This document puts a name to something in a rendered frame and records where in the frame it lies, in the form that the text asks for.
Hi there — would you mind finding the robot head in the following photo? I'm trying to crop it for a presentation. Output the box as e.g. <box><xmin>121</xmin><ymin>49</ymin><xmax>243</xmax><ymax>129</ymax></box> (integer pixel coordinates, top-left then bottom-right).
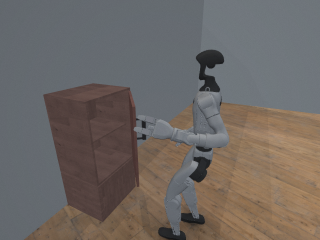
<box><xmin>196</xmin><ymin>49</ymin><xmax>224</xmax><ymax>93</ymax></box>

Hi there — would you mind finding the robot left forearm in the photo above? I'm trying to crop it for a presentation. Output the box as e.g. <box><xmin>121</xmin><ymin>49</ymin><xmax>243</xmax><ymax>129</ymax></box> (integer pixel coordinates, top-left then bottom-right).
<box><xmin>170</xmin><ymin>127</ymin><xmax>229</xmax><ymax>149</ymax></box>

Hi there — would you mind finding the handle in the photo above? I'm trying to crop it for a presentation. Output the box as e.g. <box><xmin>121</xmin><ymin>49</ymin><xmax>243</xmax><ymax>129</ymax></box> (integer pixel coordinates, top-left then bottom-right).
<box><xmin>136</xmin><ymin>118</ymin><xmax>146</xmax><ymax>140</ymax></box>

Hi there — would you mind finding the left robot hand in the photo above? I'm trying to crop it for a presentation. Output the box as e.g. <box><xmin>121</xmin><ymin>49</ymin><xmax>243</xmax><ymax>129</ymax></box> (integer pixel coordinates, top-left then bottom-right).
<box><xmin>133</xmin><ymin>115</ymin><xmax>174</xmax><ymax>140</ymax></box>

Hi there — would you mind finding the right robot hand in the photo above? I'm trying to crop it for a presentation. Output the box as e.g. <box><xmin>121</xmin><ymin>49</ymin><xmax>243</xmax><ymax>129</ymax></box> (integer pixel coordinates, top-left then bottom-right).
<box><xmin>170</xmin><ymin>129</ymin><xmax>188</xmax><ymax>147</ymax></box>

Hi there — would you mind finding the robot right forearm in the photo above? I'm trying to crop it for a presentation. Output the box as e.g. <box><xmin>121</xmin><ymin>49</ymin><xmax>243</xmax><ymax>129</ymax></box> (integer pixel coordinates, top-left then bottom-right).
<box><xmin>187</xmin><ymin>126</ymin><xmax>194</xmax><ymax>133</ymax></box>

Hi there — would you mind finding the cupboard door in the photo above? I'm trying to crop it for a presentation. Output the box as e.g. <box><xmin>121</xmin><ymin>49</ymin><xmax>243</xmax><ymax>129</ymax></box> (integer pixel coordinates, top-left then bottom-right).
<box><xmin>128</xmin><ymin>91</ymin><xmax>140</xmax><ymax>187</ymax></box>

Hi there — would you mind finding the humanoid robot torso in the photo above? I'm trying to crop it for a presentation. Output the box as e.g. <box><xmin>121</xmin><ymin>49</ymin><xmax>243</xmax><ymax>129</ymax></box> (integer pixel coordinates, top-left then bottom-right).
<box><xmin>192</xmin><ymin>87</ymin><xmax>222</xmax><ymax>169</ymax></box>

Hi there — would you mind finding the left robot upper arm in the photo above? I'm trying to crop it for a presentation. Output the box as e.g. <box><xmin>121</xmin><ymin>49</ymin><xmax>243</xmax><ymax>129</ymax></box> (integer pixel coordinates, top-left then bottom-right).
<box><xmin>197</xmin><ymin>92</ymin><xmax>230</xmax><ymax>148</ymax></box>

